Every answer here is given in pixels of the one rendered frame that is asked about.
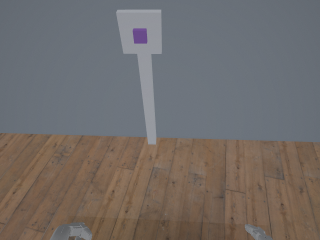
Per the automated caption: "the panel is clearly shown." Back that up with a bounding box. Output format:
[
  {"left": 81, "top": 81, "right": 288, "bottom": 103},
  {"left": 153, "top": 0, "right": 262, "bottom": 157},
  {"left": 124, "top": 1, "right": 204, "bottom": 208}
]
[{"left": 116, "top": 9, "right": 162, "bottom": 145}]

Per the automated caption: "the robot left hand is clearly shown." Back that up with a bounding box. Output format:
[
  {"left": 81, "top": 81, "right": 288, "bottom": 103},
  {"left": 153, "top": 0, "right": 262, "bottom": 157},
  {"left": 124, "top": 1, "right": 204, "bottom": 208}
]
[{"left": 50, "top": 222, "right": 92, "bottom": 240}]

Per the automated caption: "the button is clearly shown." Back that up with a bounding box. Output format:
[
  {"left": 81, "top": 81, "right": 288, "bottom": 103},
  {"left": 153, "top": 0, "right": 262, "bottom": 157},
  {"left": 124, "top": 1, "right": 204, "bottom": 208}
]
[{"left": 132, "top": 28, "right": 148, "bottom": 44}]

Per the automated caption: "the robot right hand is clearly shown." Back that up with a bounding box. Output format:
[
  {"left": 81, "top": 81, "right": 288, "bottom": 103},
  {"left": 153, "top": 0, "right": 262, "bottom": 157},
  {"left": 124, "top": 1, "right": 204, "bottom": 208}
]
[{"left": 244, "top": 224, "right": 273, "bottom": 240}]

